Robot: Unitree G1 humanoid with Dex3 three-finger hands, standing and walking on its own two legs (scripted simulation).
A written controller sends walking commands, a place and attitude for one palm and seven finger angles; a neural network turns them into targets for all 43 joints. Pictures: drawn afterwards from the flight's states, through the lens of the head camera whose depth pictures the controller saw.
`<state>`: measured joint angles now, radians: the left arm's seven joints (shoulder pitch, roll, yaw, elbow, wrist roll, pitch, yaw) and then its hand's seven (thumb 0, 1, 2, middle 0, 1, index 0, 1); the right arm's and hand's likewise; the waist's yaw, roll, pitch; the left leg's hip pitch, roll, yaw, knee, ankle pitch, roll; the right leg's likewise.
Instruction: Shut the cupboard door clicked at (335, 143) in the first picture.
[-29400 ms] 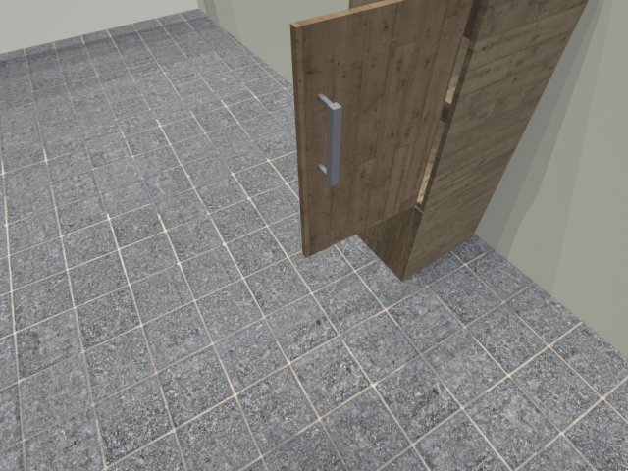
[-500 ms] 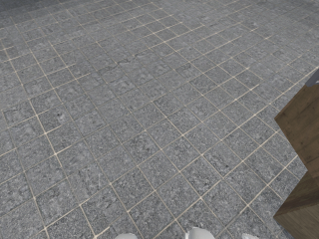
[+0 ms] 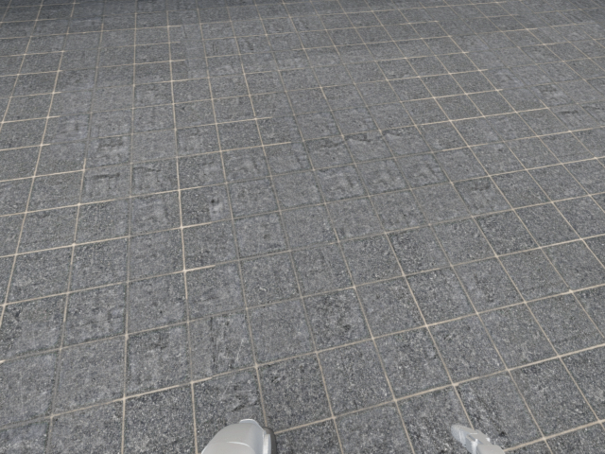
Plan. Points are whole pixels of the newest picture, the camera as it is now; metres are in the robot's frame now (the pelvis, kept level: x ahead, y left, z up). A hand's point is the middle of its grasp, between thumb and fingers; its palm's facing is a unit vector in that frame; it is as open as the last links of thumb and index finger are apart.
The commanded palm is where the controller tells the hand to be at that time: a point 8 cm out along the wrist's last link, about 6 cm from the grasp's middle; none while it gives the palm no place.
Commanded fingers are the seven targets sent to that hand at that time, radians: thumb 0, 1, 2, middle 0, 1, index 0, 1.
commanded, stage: walk to a spot facing it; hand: left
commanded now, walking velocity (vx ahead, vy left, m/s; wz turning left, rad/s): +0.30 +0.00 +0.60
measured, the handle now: out of the picture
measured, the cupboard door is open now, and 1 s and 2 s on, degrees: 61 61 61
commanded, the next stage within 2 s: turn to face it in 0.28 s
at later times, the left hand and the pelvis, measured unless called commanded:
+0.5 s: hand (197, 310) +0.33 +0.21 -0.13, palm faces +0.13 -0.97 -0.22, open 7.4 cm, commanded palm none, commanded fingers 0.00 0.90 0.90 -0.20 -0.30 -0.20 -0.30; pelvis +0.19 +0.00 +0.01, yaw +10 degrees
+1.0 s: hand (187, 327) +0.31 +0.23 -0.16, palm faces +0.05 -0.98 -0.19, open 7.3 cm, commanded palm none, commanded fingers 0.00 0.90 0.90 -0.20 -0.30 -0.20 -0.30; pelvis +0.27 +0.02 +0.01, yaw -3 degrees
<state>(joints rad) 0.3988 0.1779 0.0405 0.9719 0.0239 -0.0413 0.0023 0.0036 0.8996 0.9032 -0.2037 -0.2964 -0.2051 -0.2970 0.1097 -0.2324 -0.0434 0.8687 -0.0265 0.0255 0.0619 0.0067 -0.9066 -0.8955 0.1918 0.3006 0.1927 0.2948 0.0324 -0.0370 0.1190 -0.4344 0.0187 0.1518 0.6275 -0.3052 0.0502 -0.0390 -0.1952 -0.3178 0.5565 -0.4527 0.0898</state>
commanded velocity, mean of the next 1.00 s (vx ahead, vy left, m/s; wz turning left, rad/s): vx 0.08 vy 0.00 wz -0.20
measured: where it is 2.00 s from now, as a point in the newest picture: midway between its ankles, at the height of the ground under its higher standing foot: (296, 405)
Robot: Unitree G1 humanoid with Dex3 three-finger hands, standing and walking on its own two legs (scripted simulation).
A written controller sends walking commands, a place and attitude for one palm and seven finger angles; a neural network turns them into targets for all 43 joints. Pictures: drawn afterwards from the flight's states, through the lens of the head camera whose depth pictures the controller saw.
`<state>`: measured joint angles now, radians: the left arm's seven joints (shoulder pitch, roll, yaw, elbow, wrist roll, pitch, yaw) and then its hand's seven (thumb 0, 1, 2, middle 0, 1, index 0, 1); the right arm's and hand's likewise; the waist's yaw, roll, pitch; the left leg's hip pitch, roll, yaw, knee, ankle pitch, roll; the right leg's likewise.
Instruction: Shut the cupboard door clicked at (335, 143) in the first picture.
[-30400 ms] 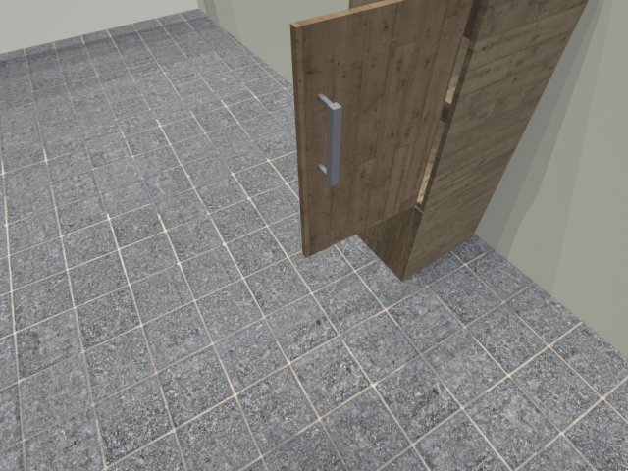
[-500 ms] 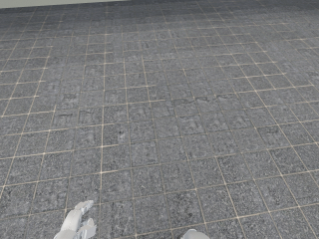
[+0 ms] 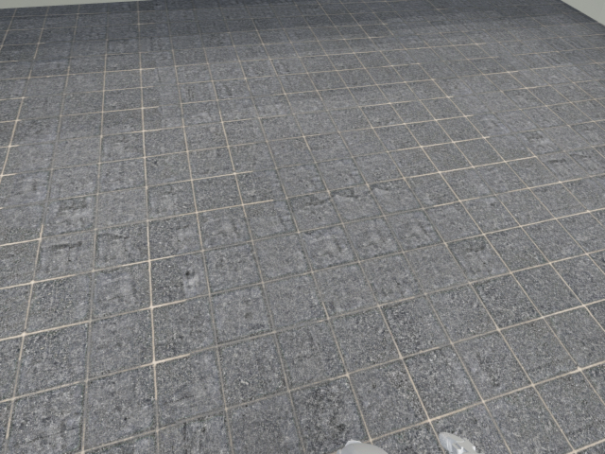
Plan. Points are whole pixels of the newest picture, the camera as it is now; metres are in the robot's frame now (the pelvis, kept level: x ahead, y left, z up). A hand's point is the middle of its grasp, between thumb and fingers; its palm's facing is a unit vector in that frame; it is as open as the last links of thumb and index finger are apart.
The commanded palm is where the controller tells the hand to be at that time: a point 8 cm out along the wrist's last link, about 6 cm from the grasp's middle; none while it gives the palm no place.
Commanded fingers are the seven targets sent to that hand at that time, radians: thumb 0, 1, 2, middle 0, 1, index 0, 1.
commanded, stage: turn to face it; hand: left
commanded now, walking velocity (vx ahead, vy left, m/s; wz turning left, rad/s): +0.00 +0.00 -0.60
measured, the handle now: out of the picture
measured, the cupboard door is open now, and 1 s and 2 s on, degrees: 61 61 61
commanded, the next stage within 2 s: none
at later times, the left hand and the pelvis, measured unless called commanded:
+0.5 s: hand (223, 415) +0.19 +0.13 -0.15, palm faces -0.31 -0.91 -0.27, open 7.4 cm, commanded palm none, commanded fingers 0.00 0.90 0.90 -0.20 -0.30 -0.20 -0.30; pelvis +0.01 -0.03 +0.00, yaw -18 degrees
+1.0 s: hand (266, 378) +0.25 +0.08 -0.16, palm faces -0.57 -0.78 -0.27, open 7.4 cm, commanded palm none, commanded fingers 0.00 0.90 0.90 -0.20 -0.30 -0.20 -0.30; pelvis +0.03 -0.03 -0.02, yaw -36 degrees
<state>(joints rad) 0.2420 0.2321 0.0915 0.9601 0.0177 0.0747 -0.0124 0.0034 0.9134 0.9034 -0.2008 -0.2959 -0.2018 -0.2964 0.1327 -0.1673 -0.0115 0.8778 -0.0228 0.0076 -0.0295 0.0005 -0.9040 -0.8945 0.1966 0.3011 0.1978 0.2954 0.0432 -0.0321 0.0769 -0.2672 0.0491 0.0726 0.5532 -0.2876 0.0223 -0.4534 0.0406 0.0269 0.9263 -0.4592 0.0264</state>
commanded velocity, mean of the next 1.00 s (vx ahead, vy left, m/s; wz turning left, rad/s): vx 0.00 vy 0.00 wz -0.60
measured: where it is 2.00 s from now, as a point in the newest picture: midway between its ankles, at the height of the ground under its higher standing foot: outside the picture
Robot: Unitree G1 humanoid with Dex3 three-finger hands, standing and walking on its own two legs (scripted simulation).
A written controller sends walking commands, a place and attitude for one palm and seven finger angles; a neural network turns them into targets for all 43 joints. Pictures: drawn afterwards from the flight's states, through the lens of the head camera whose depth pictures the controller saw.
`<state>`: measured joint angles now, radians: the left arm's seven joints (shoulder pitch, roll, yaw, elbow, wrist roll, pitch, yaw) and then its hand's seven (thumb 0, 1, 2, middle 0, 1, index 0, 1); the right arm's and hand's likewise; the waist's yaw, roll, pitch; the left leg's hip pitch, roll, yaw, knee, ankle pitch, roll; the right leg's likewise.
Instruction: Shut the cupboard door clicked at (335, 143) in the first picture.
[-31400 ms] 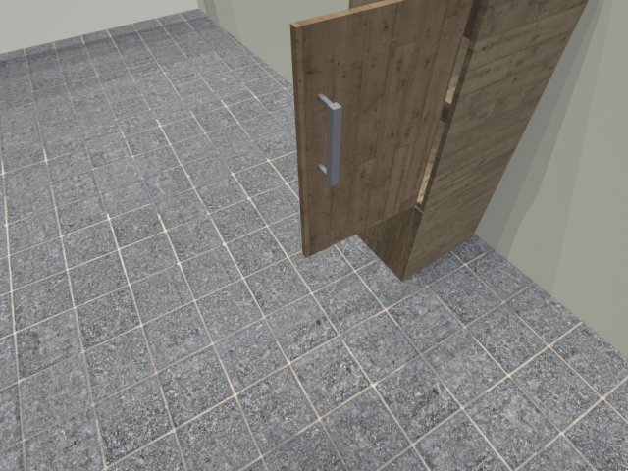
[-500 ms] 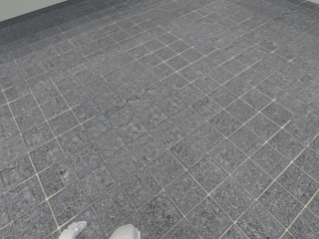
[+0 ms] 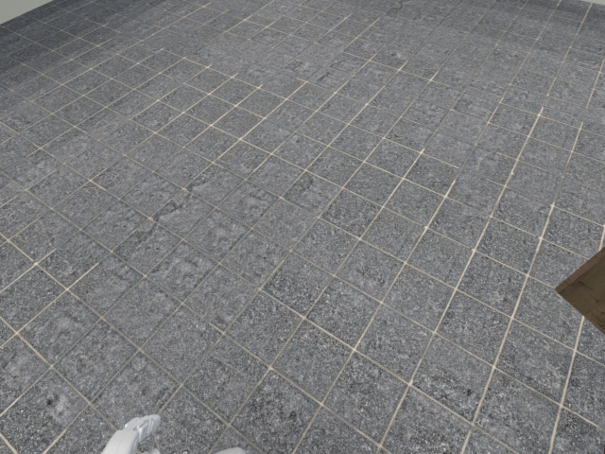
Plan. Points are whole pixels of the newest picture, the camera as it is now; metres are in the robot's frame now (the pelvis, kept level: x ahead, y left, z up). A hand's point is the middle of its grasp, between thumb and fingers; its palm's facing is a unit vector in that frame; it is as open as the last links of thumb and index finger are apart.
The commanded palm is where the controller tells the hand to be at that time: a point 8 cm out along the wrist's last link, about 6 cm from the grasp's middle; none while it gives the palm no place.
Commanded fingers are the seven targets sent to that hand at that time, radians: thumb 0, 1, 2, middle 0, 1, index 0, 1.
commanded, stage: turn to face it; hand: left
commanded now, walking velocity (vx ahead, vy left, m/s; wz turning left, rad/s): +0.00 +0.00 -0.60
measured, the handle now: out of the picture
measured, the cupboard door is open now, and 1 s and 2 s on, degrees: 61 61 61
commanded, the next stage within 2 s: take the last steps up to it in 1.62 s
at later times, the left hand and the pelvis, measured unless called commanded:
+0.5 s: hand (181, 430) +0.16 +0.20 -0.15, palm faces -0.24 -0.95 -0.21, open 7.4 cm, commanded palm none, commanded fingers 0.00 0.90 0.90 -0.20 -0.30 -0.20 -0.30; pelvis +0.02 +0.02 +0.02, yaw -17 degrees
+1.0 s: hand (241, 396) +0.22 +0.12 -0.15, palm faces -0.53 -0.82 -0.22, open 7.4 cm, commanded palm none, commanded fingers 0.00 0.90 0.90 -0.20 -0.30 -0.20 -0.30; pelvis +0.04 +0.00 +0.01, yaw -34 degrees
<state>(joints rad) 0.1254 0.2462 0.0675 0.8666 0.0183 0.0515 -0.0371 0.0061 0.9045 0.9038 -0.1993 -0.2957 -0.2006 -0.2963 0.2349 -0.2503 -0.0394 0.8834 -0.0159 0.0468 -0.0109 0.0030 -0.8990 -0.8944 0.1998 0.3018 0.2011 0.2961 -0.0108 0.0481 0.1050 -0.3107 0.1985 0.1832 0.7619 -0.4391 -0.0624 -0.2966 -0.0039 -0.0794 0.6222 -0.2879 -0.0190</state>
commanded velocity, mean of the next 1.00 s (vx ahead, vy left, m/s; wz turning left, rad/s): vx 0.00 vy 0.00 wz -0.60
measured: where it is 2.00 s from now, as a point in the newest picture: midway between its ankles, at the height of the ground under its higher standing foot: outside the picture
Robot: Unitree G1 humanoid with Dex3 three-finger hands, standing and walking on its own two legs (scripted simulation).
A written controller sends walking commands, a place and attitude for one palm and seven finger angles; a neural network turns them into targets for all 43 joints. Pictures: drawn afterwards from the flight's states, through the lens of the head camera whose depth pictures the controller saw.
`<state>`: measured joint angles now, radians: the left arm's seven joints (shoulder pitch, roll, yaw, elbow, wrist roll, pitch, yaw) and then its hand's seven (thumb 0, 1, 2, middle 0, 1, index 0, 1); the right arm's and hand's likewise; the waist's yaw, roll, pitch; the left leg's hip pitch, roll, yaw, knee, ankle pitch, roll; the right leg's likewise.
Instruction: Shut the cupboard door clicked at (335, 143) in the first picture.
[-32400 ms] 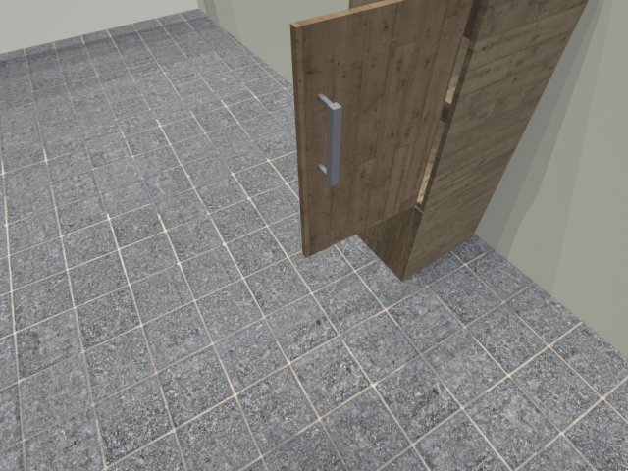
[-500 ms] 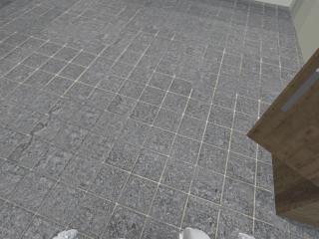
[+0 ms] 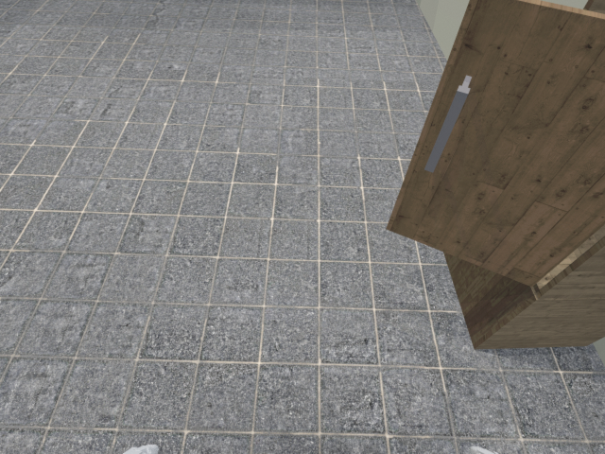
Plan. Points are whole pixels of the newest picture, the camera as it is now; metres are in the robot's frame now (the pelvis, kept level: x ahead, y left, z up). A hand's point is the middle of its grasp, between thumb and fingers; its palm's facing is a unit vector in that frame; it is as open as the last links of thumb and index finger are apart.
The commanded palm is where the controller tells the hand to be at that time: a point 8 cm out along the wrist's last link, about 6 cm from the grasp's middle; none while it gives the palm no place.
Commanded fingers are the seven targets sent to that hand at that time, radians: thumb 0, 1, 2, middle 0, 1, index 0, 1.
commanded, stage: turn to face it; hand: left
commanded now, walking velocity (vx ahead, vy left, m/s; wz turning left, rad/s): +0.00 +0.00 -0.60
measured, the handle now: (447, 127) +0.66 -0.22 +0.05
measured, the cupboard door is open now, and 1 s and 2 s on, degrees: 61 61 61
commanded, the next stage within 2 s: take the last steps up to it in 0.62 s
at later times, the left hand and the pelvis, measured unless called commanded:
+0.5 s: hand (212, 439) +0.16 +0.14 -0.15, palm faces -0.25 -0.93 -0.27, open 7.4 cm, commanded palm none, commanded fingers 0.00 0.90 0.90 -0.20 -0.30 -0.20 -0.30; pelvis +0.01 -0.03 +0.01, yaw -15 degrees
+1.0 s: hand (245, 407) +0.20 +0.10 -0.15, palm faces -0.42 -0.89 -0.20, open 7.4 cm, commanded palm none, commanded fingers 0.00 0.90 0.90 -0.20 -0.30 -0.20 -0.30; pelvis +0.04 -0.05 +0.01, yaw -24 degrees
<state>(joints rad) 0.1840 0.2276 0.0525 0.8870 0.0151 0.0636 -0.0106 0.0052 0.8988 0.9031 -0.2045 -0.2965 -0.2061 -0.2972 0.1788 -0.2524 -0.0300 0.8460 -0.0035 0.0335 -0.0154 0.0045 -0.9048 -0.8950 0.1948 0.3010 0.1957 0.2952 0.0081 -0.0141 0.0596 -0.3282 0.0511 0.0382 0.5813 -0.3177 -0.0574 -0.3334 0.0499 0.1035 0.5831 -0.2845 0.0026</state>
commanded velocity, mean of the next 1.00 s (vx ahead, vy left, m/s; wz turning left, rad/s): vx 0.08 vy -0.04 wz -0.31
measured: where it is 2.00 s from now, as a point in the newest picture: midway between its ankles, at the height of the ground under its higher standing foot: outside the picture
